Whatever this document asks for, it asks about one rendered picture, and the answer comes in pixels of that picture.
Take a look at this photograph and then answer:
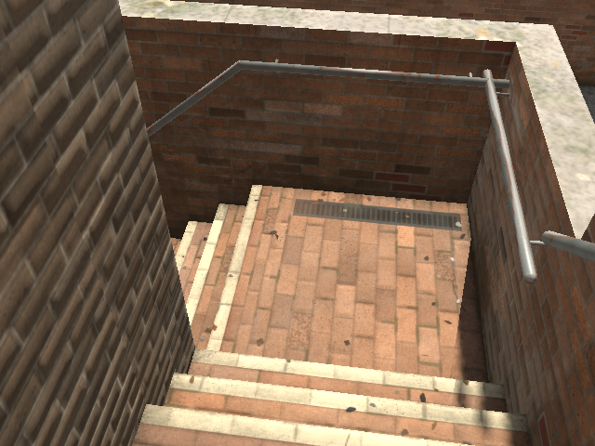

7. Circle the stairs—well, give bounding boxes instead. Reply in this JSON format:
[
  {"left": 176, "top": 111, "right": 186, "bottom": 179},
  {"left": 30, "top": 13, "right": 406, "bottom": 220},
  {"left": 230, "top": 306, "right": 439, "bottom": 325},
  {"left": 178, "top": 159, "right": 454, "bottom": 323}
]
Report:
[
  {"left": 171, "top": 203, "right": 246, "bottom": 349},
  {"left": 132, "top": 348, "right": 531, "bottom": 446}
]

